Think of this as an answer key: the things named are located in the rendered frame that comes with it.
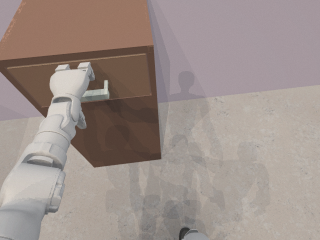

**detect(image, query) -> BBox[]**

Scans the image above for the robot left hand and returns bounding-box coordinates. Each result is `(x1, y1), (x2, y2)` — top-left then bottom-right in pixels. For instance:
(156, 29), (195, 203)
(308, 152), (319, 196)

(49, 62), (95, 129)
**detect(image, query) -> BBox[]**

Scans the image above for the cabinet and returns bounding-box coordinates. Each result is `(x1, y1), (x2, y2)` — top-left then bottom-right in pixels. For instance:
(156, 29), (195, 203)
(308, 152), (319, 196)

(0, 0), (162, 168)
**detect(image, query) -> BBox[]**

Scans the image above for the robot right shin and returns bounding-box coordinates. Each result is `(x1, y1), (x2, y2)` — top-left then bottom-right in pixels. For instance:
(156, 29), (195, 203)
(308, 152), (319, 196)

(185, 229), (198, 236)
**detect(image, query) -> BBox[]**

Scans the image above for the right robot foot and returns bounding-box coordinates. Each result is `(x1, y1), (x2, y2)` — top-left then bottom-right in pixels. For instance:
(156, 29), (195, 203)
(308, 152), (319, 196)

(179, 227), (190, 240)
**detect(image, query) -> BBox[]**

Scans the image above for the handle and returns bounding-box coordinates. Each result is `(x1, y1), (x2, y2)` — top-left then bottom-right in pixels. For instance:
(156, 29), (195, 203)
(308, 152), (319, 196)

(80, 80), (110, 102)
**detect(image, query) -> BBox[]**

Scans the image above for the left robot forearm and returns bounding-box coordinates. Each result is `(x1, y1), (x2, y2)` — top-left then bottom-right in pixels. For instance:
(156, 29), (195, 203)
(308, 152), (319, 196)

(0, 93), (81, 207)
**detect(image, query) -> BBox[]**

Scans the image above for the left robot upper arm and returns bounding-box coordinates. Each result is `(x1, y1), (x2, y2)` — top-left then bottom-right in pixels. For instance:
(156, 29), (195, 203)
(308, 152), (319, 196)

(0, 162), (66, 240)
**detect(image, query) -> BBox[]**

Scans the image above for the drawer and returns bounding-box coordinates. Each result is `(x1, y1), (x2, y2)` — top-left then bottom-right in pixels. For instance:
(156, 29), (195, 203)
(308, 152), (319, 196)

(7, 53), (150, 107)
